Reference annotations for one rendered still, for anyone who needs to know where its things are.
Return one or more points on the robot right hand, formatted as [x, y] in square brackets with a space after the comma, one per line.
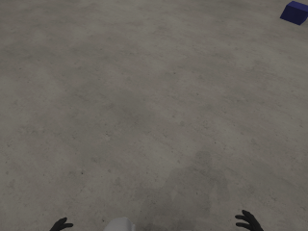
[253, 225]

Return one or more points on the left robot thigh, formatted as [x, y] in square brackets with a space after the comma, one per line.
[120, 224]

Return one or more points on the robot left hand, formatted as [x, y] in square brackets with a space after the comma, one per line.
[60, 225]

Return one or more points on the carton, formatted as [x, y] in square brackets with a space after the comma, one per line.
[295, 12]

